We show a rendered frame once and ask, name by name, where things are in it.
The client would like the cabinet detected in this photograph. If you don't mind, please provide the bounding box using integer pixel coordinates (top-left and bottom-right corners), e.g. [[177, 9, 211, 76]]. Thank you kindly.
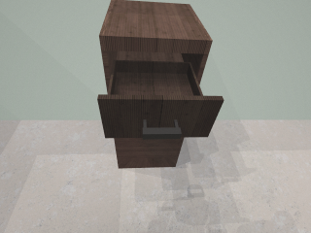
[[99, 0, 213, 169]]

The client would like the drawer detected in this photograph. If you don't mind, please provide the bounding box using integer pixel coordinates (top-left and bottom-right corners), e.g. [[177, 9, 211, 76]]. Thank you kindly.
[[97, 59, 224, 139]]

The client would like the handle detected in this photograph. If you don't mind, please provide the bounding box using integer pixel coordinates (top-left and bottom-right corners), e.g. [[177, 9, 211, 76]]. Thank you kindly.
[[142, 119, 182, 140]]

